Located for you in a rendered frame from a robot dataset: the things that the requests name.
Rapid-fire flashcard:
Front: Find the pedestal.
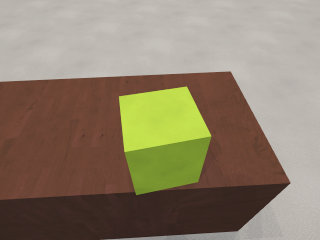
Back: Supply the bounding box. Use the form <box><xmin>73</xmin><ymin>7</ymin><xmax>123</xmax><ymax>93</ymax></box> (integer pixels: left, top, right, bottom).
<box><xmin>0</xmin><ymin>71</ymin><xmax>291</xmax><ymax>240</ymax></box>

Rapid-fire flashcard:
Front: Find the carton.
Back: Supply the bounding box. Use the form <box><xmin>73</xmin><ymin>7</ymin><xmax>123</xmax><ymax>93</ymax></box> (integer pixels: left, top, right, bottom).
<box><xmin>119</xmin><ymin>86</ymin><xmax>212</xmax><ymax>195</ymax></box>

